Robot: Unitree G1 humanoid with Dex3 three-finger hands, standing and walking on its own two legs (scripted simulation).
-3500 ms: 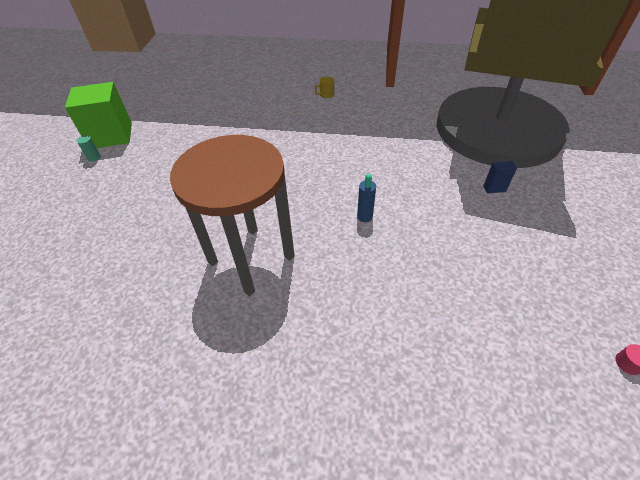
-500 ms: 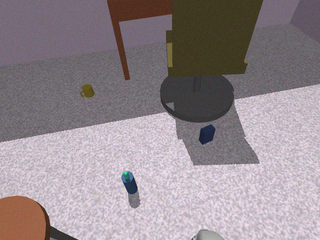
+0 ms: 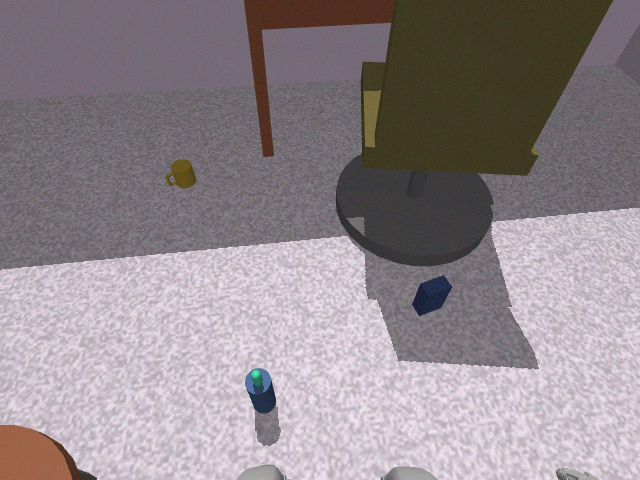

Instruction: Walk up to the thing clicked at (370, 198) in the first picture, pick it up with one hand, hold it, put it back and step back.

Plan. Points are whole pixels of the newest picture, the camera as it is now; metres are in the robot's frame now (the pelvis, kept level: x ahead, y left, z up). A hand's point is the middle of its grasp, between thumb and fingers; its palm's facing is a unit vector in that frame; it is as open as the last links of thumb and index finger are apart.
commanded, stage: walk up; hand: left
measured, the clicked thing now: (260, 388) +0.42 +0.18 -0.63
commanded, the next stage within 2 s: stand in 1.42 s
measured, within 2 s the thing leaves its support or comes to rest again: neither
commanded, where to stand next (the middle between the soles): +0.08 -0.01 m, yaw +0 degrees
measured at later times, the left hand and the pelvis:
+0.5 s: hand out of the picture +0.14 +0.25 -0.13, palm faces -0.04 -0.94 -0.35, open 7.4 cm; pelvis +0.04 -0.01 +0.02, yaw -1 degrees
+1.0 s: hand out of the picture +0.15 +0.24 -0.13, palm faces -0.05 -0.95 -0.32, open 7.4 cm; pelvis +0.06 -0.01 +0.03, yaw -2 degrees
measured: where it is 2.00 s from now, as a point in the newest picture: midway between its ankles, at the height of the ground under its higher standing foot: outside the picture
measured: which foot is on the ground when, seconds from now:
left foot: down 0.00-1.00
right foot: up 0.00-0.14, down 0.16-1.00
